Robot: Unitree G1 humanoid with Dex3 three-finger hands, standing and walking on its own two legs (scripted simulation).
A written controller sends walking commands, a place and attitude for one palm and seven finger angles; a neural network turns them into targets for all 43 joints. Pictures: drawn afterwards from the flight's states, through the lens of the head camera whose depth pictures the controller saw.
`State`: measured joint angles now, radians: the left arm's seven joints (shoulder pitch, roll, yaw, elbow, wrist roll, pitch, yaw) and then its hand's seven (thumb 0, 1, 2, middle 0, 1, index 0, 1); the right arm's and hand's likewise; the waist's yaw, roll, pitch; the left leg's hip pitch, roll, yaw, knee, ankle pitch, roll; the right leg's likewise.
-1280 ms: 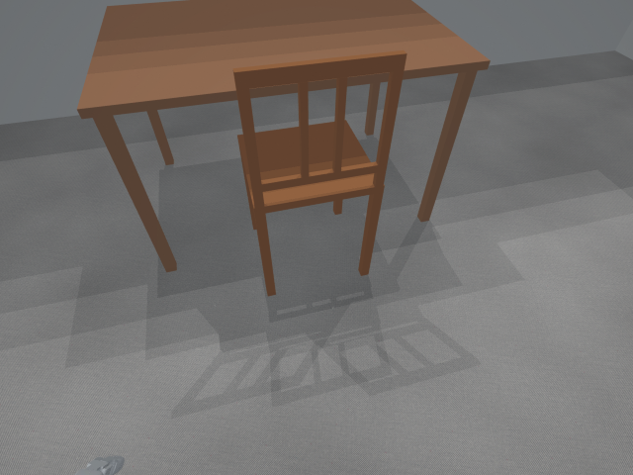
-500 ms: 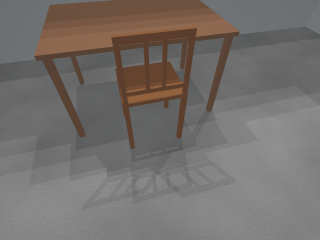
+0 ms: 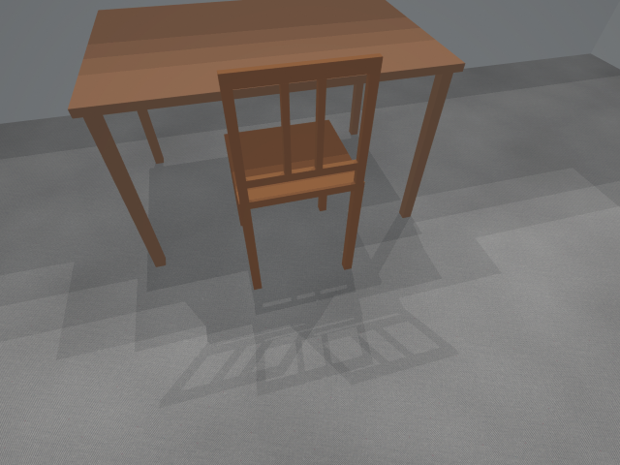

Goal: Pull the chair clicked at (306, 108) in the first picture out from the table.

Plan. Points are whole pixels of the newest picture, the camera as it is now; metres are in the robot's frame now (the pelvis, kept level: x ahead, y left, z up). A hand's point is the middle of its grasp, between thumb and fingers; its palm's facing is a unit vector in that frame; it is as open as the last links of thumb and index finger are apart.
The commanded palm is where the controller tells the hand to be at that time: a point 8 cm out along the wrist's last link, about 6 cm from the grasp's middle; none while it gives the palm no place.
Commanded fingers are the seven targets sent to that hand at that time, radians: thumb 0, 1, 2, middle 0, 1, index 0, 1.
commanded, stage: look at it before walking up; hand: left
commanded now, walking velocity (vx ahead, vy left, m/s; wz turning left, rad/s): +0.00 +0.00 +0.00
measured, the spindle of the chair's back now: (285, 131) +0.92 +0.12 -0.09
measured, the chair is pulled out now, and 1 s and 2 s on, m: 0.00 0.00 0.00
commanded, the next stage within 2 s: walk to a spot facing it in 0.16 s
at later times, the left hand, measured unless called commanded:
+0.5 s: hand out of the picture +0.07 +0.23 -0.17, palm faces -0.07 -0.95 -0.31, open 7.4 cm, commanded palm none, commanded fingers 0.00 0.90 0.90 -0.20 -0.30 -0.20 -0.30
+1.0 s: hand out of the picture +0.06 +0.18 -0.17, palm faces -0.25 -0.94 -0.24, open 7.4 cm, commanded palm none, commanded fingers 0.00 0.90 0.90 -0.20 -0.30 -0.20 -0.30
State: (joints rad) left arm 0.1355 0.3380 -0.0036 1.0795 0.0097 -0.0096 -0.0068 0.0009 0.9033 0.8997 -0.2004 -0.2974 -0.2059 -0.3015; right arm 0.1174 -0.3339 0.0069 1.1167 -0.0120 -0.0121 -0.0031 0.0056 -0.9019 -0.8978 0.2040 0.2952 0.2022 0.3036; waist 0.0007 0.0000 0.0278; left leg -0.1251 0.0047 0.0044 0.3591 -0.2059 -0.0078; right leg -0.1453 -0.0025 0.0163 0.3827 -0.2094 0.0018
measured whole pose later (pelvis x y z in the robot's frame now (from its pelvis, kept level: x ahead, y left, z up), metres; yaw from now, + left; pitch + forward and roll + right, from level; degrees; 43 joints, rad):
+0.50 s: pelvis -0.01 +0.00 -0.01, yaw -5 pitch -1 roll +1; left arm 0.19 0.30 0.02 1.02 0.01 0.04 0.00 0.00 0.91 0.90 -0.20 -0.30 -0.20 -0.30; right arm 0.12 -0.28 -0.01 1.03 -0.02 0.01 -0.02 0.00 -0.90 -0.90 0.20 0.29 0.20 0.30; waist 0.02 -0.01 0.04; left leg -0.17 0.03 0.08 0.46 -0.27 -0.01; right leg -0.24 0.03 0.09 0.52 -0.25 0.00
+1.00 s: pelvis -0.04 +0.00 -0.01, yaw -20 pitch +1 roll +2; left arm 0.29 0.20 0.06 0.92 0.02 0.04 -0.01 0.00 0.90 0.90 -0.20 -0.30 -0.21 -0.30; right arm 0.14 -0.24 -0.06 0.93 -0.01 0.05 -0.03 0.01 -0.91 -0.90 0.20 0.29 0.20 0.30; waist 0.05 -0.01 0.05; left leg -0.38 0.02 -0.02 0.88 -0.41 -0.06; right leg -0.33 0.10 0.17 0.45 -0.13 -0.05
